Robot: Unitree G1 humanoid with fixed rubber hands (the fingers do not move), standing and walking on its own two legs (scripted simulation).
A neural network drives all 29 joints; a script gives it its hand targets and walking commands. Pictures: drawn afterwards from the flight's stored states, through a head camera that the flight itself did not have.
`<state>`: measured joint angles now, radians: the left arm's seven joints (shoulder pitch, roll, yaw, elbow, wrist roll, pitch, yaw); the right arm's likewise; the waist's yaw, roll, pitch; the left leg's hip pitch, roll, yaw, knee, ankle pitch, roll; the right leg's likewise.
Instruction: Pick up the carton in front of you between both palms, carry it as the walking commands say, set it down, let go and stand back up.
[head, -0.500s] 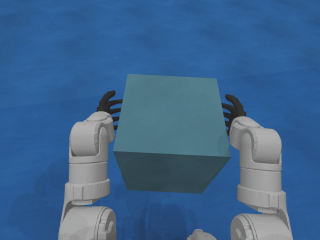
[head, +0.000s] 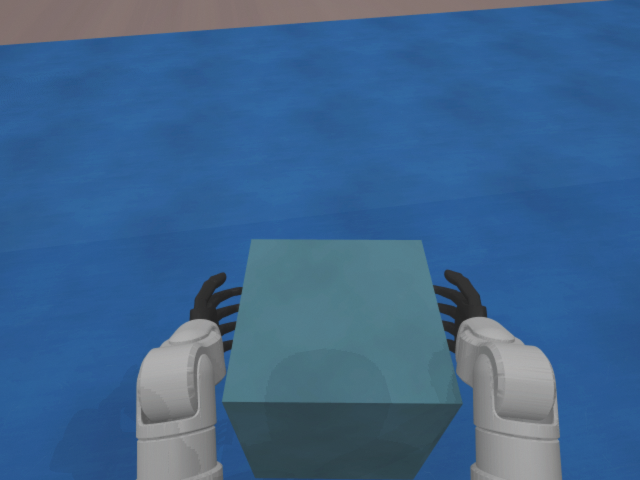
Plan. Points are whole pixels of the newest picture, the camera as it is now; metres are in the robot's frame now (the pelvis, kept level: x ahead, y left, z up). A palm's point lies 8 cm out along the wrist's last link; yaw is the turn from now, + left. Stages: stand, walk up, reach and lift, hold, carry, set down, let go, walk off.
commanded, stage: carry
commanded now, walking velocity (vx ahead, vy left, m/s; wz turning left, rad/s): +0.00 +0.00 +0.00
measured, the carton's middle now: (335, 363) +0.27 +0.00 +0.01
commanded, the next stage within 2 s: none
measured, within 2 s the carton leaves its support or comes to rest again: neither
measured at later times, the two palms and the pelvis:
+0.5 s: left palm (182, 374) +0.23 +0.17 +0.08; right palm (460, 368) +0.23 -0.13 +0.08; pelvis -0.03 +0.02 +0.00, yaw +0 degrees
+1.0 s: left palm (191, 382) +0.24 +0.17 +0.04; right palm (447, 378) +0.24 -0.13 +0.04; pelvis -0.05 +0.02 +0.00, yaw +0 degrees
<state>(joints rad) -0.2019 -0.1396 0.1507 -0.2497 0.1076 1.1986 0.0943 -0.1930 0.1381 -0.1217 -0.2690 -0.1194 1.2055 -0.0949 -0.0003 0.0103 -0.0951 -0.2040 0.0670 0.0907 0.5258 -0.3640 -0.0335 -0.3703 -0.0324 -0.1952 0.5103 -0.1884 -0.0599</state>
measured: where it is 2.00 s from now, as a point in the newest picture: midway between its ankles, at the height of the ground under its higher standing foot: outside the picture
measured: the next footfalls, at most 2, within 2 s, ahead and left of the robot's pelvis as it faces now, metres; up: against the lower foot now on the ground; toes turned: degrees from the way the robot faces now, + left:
none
